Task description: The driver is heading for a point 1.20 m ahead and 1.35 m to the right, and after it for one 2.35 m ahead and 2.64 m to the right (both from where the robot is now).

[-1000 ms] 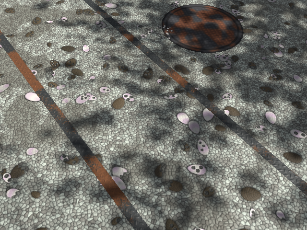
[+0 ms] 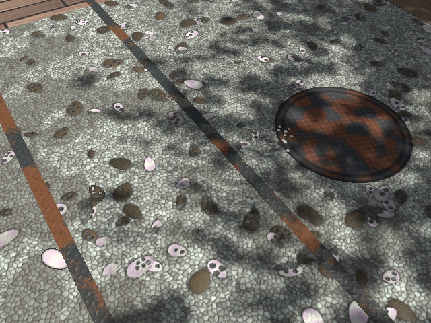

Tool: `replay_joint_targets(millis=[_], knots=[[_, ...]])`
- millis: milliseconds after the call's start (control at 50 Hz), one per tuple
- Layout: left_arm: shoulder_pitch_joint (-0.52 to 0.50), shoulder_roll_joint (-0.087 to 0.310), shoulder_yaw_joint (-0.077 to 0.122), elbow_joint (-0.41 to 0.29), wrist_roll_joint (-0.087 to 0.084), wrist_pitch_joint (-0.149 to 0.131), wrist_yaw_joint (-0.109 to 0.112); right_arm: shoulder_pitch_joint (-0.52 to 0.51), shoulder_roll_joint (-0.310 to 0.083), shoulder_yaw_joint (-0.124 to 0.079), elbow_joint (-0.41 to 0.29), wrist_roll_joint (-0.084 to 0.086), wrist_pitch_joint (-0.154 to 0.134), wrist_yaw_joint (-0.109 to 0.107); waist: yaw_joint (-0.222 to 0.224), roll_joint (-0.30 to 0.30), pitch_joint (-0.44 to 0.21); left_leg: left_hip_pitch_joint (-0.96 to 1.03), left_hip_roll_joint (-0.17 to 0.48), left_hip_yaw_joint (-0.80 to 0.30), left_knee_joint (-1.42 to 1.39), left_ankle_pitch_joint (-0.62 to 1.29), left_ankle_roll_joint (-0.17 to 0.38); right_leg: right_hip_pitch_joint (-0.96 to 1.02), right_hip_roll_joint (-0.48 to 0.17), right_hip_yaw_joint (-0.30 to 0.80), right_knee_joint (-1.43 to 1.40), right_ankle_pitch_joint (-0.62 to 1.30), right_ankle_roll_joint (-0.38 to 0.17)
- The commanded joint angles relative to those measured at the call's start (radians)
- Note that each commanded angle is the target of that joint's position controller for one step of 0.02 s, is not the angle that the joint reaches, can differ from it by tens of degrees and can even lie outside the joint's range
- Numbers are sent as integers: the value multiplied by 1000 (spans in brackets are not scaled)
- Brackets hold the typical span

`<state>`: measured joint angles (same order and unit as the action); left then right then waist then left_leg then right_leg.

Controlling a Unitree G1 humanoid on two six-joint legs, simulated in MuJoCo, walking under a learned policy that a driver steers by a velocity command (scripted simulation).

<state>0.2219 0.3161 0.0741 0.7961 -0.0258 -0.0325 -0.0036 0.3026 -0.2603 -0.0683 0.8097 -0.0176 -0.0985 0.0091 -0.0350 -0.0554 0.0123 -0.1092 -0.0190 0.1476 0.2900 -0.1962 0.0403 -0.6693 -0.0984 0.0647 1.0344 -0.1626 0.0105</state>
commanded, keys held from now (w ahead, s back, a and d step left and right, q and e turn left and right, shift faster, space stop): w+e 1.00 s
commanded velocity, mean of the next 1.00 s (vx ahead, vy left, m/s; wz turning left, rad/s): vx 0.50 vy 0.00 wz -0.56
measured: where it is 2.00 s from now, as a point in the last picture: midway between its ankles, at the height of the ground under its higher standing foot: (359, 210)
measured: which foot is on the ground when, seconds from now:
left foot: down 0.00-0.28, up 0.30-0.72, down 0.74-1.00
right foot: up 0.00-0.24, down 0.26-0.76, up 0.78-1.00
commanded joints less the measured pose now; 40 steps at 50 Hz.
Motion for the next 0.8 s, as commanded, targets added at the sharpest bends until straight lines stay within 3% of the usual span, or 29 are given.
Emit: replay_joint_targets(millis=[20,120,180,220,240,260,280,300,320,340,360,380,400,460,560,600,660,700,720,740,760,780,800], knots=[[-5,12,0,-63,4,-6,-13,-86,-135,-31,-60,1,-20,-13,32,111,30,-10,265,-86,-168,255,137,-21,-30,26,-137,164,2],[-176,-5,-15,-138,6,-8,-45,-9,-181,-47,-18,20,3,-23,-34,82,85,97,296,1,-155,278,120,-26,-12,-59,-343,203,-33],[-212,15,-9,-179,6,-7,-60,8,-205,-56,-1,35,27,-25,-26,98,81,199,319,35,-69,463,96,-15,20,-109,-394,89,-74],[-149,51,11,-183,5,-1,-62,-6,-236,-63,-5,42,43,-31,26,139,11,227,314,63,86,812,73,118,91,-172,-390,-18,-114],[-39,87,32,-161,2,1,-58,-17,-244,-64,-8,44,52,-34,91,142,-51,204,296,81,246,916,55,264,136,-194,-412,-35,-142],[126,147,67,-119,0,6,-44,-23,-230,-56,-12,45,53,-37,178,116,-137,82,254,102,475,838,18,526,169,-173,-479,28,-182],[226,252,98,-97,-2,17,-20,17,-146,-29,-44,11,42,-37,175,-68,-223,-254,173,104,823,294,-38,847,-32,167,-499,25,-273],[169,294,92,-136,-1,2,-24,46,-71,3,-89,7,5,-24,92,-197,-356,-574,-33,-105,1106,-400,-79,1058,-234,737,-675,-137,-457],[179,201,64,-141,4,-11,-33,-70,-162,-17,-106,44,-28,-8,162,-60,-337,-685,23,-250,1136,-356,-54,1048,-230,705,-746,-168,-408],[152,160,53,-135,8,-22,-33,-124,-165,-15,-126,64,-44,-2,146,-34,-207,-715,63,-236,1080,-275,-29,927,-196,554,-745,-118,-368],[86,135,44,-140,6,-27,-32,-125,-152,-13,-117,45,-50,-9,92,51,-120,-668,107,-233,979,-203,-26,770,-147,440,-747,-23,-330],[29,96,32,-154,12,-29,-28,-117,-166,-23,-105,21,-44,-15,57,41,-84,-599,135,-234,897,-160,-32,656,-112,358,-759,77,-309],[-1,87,27,-172,23,-30,-23,-96,-168,-27,-101,14,-31,-13,29,19,-70,-539,146,-237,867,-131,-40,578,-92,327,-781,135,-308],[9,115,35,-171,18,-36,-7,-102,-132,-20,-109,1,-3,-15,13,26,-51,-498,133,-210,741,-63,-87,467,-61,249,-813,260,-318],[74,138,43,-147,6,-24,16,-290,-83,5,-158,8,-6,-4,84,-16,-9,-427,61,-193,358,248,-116,397,16,171,-798,135,-244],[110,144,46,-133,2,-19,18,-339,-94,4,-174,21,-13,5,105,-27,-6,-390,38,-199,288,290,-113,409,1,209,-782,79,-232],[134,130,45,-122,-2,-11,22,-345,-136,-10,-184,27,-25,16,95,-45,-10,-366,31,-235,214,227,-86,493,-36,300,-699,28,-214],[117,129,47,-126,2,-6,24,-287,-157,-22,-174,30,-34,17,58,-77,-19,-295,28,-228,192,141,-55,518,-45,347,-635,47,-195],[107,106,40,-131,4,-4,23,-208,-171,-34,-152,26,-39,13,14,-77,-48,-184,25,-210,155,137,-30,505,-13,338,-567,75,-171],[106,54,20,-143,11,-6,19,-92,-208,-48,-137,9,-44,6,-41,-32,-151,23,117,-282,168,112,20,440,44,283,-374,54,-136],[201,-13,0,-167,7,-12,20,34,-291,-67,-124,-12,-41,-2,-35,186,-304,376,342,-613,138,-15,138,165,173,148,-36,-214,-64],[254,23,-4,-183,-15,-19,21,81,-283,-69,-92,7,-28,10,-18,406,-337,462,459,-972,26,-301,224,-74,169,106,185,-454,-39],[192,116,19,-164,-19,-15,22,27,-191,-45,-113,19,-23,8,-41,260,-202,357,420,-881,-9,-424,186,-140,109,128,273,-369,-30]])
